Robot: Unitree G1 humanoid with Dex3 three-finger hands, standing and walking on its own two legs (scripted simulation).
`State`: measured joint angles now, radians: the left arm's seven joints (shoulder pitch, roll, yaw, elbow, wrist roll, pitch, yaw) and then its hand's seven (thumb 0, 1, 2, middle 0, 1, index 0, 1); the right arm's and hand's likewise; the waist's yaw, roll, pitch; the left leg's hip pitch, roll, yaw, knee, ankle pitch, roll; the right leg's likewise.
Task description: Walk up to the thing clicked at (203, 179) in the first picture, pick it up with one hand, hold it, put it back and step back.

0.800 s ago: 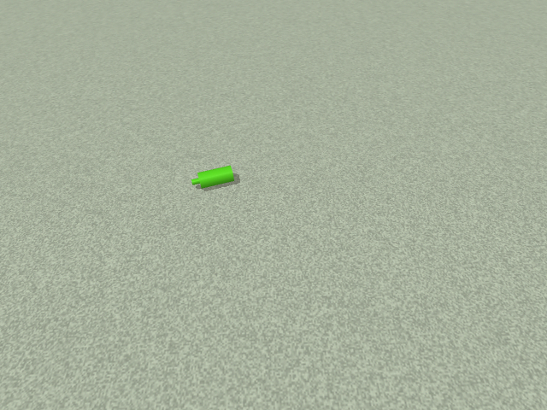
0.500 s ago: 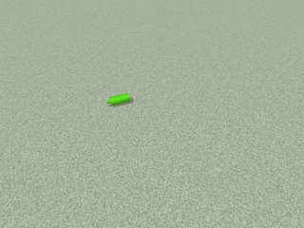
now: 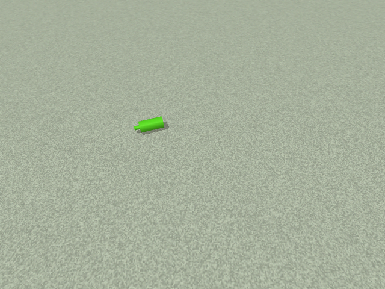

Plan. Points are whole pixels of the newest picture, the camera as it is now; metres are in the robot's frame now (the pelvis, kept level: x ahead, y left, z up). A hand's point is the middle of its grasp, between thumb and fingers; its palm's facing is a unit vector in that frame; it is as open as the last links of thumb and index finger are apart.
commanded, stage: stand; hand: left
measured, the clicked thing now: (148, 125) +1.28 +0.35 -0.74
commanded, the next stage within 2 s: walk up in 0.32 s
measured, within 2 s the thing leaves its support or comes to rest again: neither
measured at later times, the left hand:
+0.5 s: hand out of the picture +0.08 +0.29 -0.15, palm faces +0.10 -0.94 -0.33, open 7.3 cm
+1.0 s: hand (74, 248) +0.25 +0.33 -0.15, palm faces +0.11 -0.94 -0.33, open 7.4 cm
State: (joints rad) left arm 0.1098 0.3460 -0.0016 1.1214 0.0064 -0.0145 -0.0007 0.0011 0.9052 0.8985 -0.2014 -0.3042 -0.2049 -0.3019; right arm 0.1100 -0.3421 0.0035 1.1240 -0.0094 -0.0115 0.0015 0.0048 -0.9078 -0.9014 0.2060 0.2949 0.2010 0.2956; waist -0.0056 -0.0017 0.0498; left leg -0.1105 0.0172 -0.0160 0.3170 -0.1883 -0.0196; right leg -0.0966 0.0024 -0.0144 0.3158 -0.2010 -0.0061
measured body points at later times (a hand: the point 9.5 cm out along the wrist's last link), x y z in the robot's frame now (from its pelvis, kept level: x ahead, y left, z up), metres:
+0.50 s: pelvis +0.02 +0.01 -0.01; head +0.03 +0.02 +0.44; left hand +0.07 +0.33 -0.13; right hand +0.11 -0.31 -0.13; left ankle +0.02 +0.13 -0.72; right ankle -0.02 -0.11 -0.75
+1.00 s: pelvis +0.21 +0.04 -0.01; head +0.22 +0.06 +0.44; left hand +0.24 +0.38 -0.13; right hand +0.29 -0.28 -0.11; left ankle +0.12 +0.17 -0.75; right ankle +0.38 -0.10 -0.72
